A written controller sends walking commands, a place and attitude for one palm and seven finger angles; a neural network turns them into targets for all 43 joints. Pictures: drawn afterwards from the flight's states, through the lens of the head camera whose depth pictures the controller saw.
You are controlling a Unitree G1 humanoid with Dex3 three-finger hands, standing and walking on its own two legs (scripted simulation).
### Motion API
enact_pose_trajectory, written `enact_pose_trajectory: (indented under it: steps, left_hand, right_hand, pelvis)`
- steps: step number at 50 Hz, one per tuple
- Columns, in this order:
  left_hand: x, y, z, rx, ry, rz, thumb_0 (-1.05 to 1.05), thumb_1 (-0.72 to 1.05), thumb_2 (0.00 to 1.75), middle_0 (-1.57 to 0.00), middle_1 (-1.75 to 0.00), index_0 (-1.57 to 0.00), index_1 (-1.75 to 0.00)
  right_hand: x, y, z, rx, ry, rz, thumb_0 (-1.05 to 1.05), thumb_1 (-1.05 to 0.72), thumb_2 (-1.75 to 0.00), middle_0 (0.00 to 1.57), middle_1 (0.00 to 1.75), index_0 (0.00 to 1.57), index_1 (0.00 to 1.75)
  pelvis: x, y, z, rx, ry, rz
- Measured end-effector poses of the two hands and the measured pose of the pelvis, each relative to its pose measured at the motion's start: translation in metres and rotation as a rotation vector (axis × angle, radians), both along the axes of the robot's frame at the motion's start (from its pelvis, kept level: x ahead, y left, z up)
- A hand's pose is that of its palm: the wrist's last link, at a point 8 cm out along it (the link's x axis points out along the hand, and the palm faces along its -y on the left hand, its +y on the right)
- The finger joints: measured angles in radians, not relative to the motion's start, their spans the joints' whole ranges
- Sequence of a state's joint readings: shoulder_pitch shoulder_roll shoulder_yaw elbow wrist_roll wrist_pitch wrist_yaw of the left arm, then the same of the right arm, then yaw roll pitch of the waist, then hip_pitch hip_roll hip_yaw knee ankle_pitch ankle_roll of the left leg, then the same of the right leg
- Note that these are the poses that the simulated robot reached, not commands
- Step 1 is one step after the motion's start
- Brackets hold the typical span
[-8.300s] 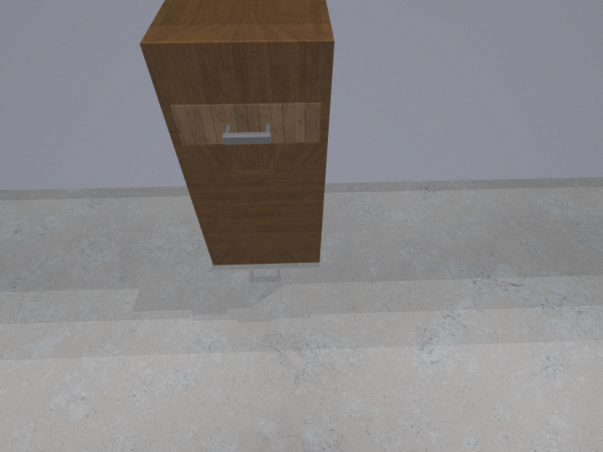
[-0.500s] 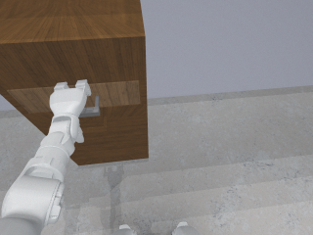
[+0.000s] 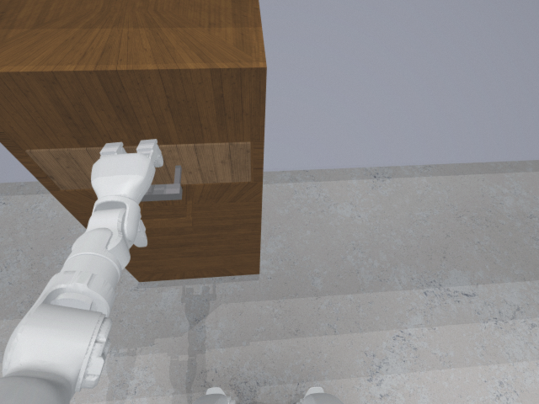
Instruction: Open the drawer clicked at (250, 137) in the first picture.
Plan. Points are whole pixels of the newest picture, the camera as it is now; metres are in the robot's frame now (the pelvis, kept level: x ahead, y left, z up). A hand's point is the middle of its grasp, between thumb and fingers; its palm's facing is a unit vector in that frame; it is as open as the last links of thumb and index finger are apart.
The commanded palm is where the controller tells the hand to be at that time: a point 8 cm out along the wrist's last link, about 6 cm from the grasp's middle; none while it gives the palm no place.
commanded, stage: lower the fingers behind the handle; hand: left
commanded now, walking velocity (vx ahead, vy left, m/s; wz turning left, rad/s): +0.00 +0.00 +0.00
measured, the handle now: (148, 183) +0.51 +0.21 -0.06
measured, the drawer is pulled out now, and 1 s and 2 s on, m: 0.00 0.00 0.00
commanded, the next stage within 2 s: close the thumb around the handle in 1.64 s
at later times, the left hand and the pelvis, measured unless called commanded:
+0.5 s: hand (138, 208) +0.44 +0.22 -0.04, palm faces -0.06 -0.05 -1.00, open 13.8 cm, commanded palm +0.43 +0.21 +0.02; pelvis +0.00 +0.00 -0.01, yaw +0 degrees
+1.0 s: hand (148, 216) +0.44 +0.21 -0.08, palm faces -0.08 -0.04 -1.00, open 13.8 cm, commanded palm +0.43 +0.20 -0.01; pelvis -0.02 +0.00 -0.03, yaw -1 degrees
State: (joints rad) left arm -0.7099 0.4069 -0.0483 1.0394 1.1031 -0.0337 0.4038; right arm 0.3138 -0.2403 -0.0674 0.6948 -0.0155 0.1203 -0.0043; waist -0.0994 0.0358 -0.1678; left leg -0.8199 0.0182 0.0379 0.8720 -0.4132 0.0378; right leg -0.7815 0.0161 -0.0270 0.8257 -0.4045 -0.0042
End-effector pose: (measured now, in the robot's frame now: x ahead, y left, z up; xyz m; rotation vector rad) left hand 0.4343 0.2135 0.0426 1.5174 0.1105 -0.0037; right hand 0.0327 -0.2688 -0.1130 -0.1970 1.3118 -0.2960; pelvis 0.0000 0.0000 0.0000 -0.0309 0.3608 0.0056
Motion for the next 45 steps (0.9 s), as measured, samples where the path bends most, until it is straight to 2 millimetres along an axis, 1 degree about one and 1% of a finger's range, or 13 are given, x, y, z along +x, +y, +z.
enact_pose_trajectory:
  steps: [4,8,16,24,32,38,45]
  left_hand:
    - [0.003,0.000,0.000,-0.002,-0.006,0.005,-0.01,-0.49,0.30,-0.32,-1.20,-0.32,-1.20]
    - [0.003,0.003,-0.005,0.001,0.017,0.022,-0.01,-0.49,0.30,-0.32,-1.20,-0.32,-1.20]
    - [-0.005,0.005,-0.016,-0.017,0.024,-0.012,-0.01,-0.49,0.30,-0.32,-1.20,-0.32,-1.20]
    - [-0.010,0.006,-0.028,0.003,-0.010,-0.003,-0.01,-0.49,0.30,-0.32,-1.20,-0.32,-1.20]
    - [-0.004,0.000,-0.036,0.003,0.007,0.012,-0.01,-0.49,0.30,-0.32,-1.20,-0.32,-1.20]
    - [-0.002,-0.001,-0.042,0.005,0.014,0.009,-0.01,-0.49,0.30,-0.32,-1.20,-0.32,-1.20]
    - [-0.005,0.000,-0.054,0.010,0.014,-0.002,-0.01,-0.49,0.30,-0.32,-1.20,-0.32,-1.20]
  right_hand:
    - [-0.002,0.002,-0.001,0.007,0.012,-0.007,0.00,-0.91,-0.89,0.20,0.30,0.20,0.30]
    - [-0.007,0.005,-0.003,0.016,0.027,-0.017,0.00,-0.91,-0.89,0.20,0.30,0.20,0.30]
    - [-0.016,0.006,-0.007,0.015,0.057,-0.024,0.00,-0.91,-0.89,0.20,0.30,0.21,0.30]
    - [-0.017,0.005,-0.017,0.016,0.066,-0.012,0.00,-0.91,-0.89,0.20,0.30,0.20,0.30]
    - [-0.019,0.005,-0.020,0.005,0.047,-0.009,0.00,-0.91,-0.89,0.20,0.30,0.21,0.30]
    - [-0.027,0.005,-0.023,-0.001,0.053,-0.013,0.00,-0.91,-0.89,0.20,0.30,0.21,0.30]
    - [-0.040,0.005,-0.030,-0.003,0.083,-0.019,0.00,-0.91,-0.89,0.20,0.30,0.21,0.30]
  pelvis:
    - [0.002,0.000,0.000,0.000,0.003,-0.004]
    - [0.003,0.000,0.000,0.001,0.005,-0.009]
    - [0.004,0.001,-0.004,-0.001,0.019,-0.014]
    - [-0.002,0.002,-0.013,-0.006,0.038,-0.003]
    - [-0.009,0.002,-0.018,-0.008,0.051,-0.004]
    - [-0.012,0.002,-0.023,-0.008,0.066,-0.010]
    - [-0.015,0.002,-0.030,-0.011,0.083,-0.010]
